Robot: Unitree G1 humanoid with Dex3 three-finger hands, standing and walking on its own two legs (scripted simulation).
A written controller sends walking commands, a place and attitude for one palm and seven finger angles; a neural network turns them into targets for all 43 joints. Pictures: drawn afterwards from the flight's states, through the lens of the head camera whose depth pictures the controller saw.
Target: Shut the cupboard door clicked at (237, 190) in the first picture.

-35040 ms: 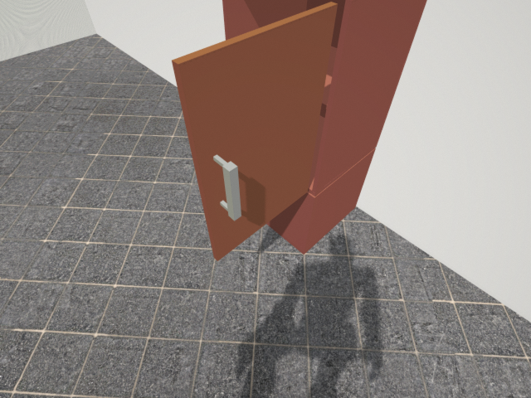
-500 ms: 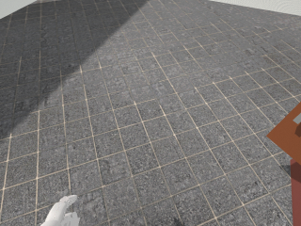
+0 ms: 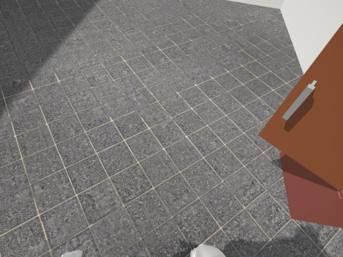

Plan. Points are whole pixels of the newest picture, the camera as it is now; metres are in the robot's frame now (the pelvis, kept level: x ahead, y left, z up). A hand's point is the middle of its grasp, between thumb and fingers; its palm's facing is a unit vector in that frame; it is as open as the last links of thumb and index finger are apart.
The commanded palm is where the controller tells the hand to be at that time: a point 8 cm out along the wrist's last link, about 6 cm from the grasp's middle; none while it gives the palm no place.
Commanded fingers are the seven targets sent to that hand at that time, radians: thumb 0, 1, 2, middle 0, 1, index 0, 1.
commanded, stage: turn to face it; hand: left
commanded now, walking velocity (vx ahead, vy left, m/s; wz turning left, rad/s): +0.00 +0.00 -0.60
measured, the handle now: (299, 100) +0.66 -0.43 -0.05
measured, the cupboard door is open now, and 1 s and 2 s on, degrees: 56 56 56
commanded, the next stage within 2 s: take the last steps up to it in 1.02 s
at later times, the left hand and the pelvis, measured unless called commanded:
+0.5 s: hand (114, 248) +0.15 +0.15 -0.17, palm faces -0.27 -0.93 -0.23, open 7.4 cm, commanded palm none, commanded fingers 0.00 0.90 0.90 -0.20 -0.30 -0.20 -0.30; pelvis +0.01 -0.02 -0.01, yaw -17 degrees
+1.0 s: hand (146, 227) +0.21 +0.07 -0.16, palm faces -0.51 -0.81 -0.27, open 7.4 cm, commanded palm none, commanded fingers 0.00 0.90 0.90 -0.20 -0.30 -0.20 -0.30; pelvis +0.01 -0.04 -0.01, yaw -31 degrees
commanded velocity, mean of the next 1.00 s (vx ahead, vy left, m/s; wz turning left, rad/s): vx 0.00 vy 0.00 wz -0.47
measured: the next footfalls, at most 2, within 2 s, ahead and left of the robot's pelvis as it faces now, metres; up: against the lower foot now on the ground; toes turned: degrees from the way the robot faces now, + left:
right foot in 0.20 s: +0.02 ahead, -0.15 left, +0.00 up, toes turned -12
left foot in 0.52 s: +0.10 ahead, +0.09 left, +0.00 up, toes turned -15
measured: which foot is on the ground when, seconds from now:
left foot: down 0.00-0.20, up 0.22-0.50, down 0.52-0.88, up 0.90-1.00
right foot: up 0.00-0.18, down 0.20-0.52, up 0.54-0.86, down 0.88-1.00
